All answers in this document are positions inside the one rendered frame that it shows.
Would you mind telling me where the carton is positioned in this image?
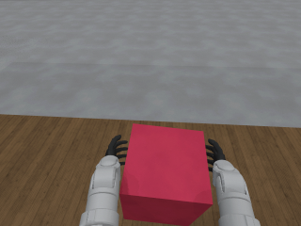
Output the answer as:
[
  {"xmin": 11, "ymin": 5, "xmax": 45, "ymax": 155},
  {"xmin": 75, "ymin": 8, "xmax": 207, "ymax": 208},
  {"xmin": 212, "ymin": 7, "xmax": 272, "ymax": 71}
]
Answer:
[{"xmin": 119, "ymin": 123, "xmax": 214, "ymax": 226}]

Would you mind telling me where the right robot hand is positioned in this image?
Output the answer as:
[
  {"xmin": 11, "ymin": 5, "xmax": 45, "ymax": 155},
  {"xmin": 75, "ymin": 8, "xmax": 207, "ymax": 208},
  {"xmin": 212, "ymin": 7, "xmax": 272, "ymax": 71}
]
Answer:
[{"xmin": 205, "ymin": 138, "xmax": 226, "ymax": 172}]

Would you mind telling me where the left robot forearm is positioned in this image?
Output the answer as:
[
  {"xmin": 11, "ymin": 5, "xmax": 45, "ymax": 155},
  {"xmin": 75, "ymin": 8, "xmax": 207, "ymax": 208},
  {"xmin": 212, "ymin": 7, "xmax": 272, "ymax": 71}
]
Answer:
[{"xmin": 79, "ymin": 155, "xmax": 121, "ymax": 226}]

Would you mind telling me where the right robot forearm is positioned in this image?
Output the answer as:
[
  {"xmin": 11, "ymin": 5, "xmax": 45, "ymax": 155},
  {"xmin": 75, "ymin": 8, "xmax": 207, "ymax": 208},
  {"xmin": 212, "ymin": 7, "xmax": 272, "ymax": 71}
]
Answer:
[{"xmin": 213, "ymin": 159, "xmax": 261, "ymax": 226}]

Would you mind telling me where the left robot hand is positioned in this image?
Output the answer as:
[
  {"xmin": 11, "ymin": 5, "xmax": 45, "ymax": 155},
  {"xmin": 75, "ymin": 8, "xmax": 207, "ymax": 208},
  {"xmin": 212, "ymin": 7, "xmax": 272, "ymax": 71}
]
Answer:
[{"xmin": 105, "ymin": 135, "xmax": 128, "ymax": 166}]

